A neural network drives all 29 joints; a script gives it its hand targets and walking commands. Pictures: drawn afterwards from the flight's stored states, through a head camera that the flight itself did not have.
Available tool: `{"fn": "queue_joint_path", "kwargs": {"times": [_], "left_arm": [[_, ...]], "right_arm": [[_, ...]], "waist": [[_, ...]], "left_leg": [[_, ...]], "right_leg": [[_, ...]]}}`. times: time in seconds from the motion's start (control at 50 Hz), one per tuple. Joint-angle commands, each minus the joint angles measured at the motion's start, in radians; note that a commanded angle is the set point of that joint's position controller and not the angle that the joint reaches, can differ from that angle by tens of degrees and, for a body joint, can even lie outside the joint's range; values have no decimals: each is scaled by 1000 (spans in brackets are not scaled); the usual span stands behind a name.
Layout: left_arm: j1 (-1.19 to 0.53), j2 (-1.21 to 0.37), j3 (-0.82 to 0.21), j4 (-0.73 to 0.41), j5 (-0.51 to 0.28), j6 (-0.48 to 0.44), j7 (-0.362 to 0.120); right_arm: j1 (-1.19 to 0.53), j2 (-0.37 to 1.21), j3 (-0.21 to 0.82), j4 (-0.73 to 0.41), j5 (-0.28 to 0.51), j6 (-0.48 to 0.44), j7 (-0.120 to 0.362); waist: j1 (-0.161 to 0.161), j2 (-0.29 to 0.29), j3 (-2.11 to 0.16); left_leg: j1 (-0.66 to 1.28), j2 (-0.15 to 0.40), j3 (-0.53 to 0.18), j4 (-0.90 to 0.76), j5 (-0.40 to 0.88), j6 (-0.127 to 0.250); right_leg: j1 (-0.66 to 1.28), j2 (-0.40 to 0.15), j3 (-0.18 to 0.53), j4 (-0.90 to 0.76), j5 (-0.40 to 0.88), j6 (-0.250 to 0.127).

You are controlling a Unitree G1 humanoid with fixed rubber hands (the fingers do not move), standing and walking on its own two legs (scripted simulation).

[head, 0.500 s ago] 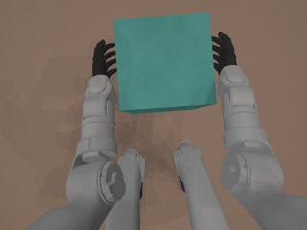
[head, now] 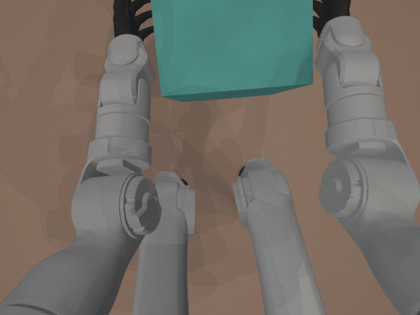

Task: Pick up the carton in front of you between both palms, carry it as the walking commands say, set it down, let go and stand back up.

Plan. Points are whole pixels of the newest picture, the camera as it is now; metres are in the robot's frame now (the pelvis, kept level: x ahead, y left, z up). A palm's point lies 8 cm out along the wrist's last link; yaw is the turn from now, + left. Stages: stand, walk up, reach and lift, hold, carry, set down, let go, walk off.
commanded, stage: set down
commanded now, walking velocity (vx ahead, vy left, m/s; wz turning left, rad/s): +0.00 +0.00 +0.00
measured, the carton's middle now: (226, 38) +0.53 -0.08 -0.21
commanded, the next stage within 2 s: none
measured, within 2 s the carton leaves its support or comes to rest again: rests again in 0.70 s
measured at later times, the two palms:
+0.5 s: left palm (142, 43) +0.55 +0.07 -0.21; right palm (311, 29) +0.52 -0.23 -0.21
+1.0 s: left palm (141, 48) +0.54 +0.08 -0.23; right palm (307, 38) +0.51 -0.23 -0.23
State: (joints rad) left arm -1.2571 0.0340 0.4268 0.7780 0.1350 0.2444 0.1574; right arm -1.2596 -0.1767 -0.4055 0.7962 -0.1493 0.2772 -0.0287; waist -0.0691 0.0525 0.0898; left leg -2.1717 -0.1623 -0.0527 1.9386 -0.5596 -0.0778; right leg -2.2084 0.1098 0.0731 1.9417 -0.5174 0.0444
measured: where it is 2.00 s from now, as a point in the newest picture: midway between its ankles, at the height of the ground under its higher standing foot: (217, 218)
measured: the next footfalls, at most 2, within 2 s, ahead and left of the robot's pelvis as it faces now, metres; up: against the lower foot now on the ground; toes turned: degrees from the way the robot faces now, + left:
none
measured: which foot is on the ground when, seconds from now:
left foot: down 0.00-1.00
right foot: down 0.00-1.00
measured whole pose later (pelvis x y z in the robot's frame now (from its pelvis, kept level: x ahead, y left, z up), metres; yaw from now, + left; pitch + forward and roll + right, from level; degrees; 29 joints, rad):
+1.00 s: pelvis +0.00 +0.00 -0.07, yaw +0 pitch +35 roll +1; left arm -1.43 0.17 0.32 1.04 0.04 0.16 0.13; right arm -1.40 -0.28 -0.35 1.01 -0.09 0.20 0.04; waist -0.09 0.06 0.36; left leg -2.21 -0.17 -0.02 2.20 -0.62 -0.06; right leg -2.23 0.05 0.03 2.20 -0.59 0.02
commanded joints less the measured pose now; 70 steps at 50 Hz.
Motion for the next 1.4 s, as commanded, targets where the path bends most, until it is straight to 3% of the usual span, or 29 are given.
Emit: {"fn": "queue_joint_path", "kwargs": {"times": [0.0, 0.14, 0.26, 0.4, 0.6, 0.76, 1.18, 1.26, 1.3, 1.34, 1.38], "left_arm": [[-670, -828, -456, -15, -116, -32, -195], [-758, -790, -506, -28, -182, -49, -200], [-758, -836, -579, -55, -226, -64, -200], [-708, -828, -529, 27, -206, -69, -216], [-733, -751, -465, 87, -196, -85, -213], [-736, -716, -451, 120, -206, -98, -227], [-602, -476, -294, 270, -97, -77, -250], [-558, -295, -251, 264, -86, -94, -212], [-453, 21, -174, 262, -73, -120, -139], [-413, 310, -171, 245, -105, -149, -52], [-457, 363, -219, 250, -180, -168, -20]], "right_arm": [[-595, 858, 446, -30, 143, -28, 248], [-704, 824, 498, -63, 217, -47, 242], [-675, 830, 511, -62, 257, -62, 246], [-618, 821, 446, 39, 214, -64, 267], [-687, 734, 406, 44, 200, -90, 276], [-686, 692, 389, 73, 191, -106, 272], [-569, 499, 220, 228, 60, -85, 276], [-528, 325, 153, 252, 42, -111, 232], [-425, 0, 51, 281, 29, -148, 153], [-382, -310, 29, 279, 70, -204, 52], [-425, -373, 67, 291, 148, -237, 4]], "waist": [[-53, -36, -1183], [-65, -44, -1192], [-85, 31, -1202], [-91, 45, -998], [-87, 32, -854], [-95, 34, -782], [-57, 31, -461], [-58, 18, -493], [-62, 11, -523], [-68, -3, -601], [-73, -4, -685]], "left_leg": [[518, -42, 138, -80, 241, 36], [499, -31, 147, 21, 261, 44], [503, -32, 152, 76, 362, 38], [406, -37, 137, 79, 309, 43], [387, -35, 112, 90, 265, 60], [356, -31, 104, 110, 259, 64], [233, -6, 92, 107, 77, 72], [288, 7, 103, 116, 98, 51], [343, 24, 109, 116, 113, 35], [392, 45, 103, 120, 152, 25], [408, 60, 92, 136, 209, 19]], "right_leg": [[696, 15, -139, -114, 340, 7], [682, 3, -139, -25, 382, 7], [719, 5, -122, 31, 511, -10], [562, 2, -124, 51, 415, -21], [446, -9, -124, 71, 320, -33], [440, -15, -110, 87, 320, -43], [332, -30, -77, 85, 134, -63], [381, -43, -86, 92, 152, -43], [413, -59, -95, 95, 155, -28], [453, -75, -93, 94, 193, -15], [488, -82, -83, 110, 262, -12]]}}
